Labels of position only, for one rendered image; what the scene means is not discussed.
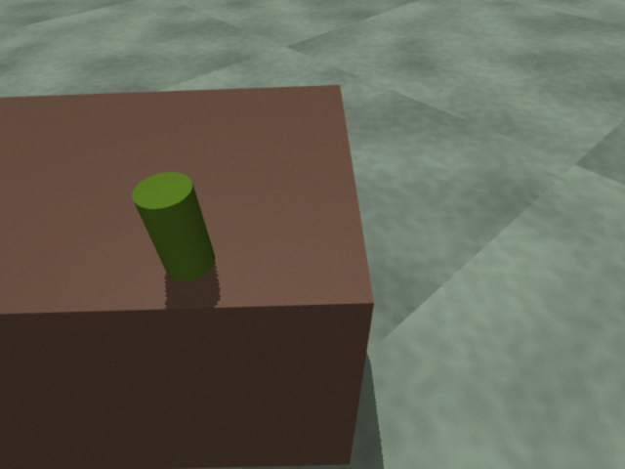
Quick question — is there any can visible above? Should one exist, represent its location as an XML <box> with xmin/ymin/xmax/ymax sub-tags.
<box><xmin>132</xmin><ymin>172</ymin><xmax>215</xmax><ymax>281</ymax></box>

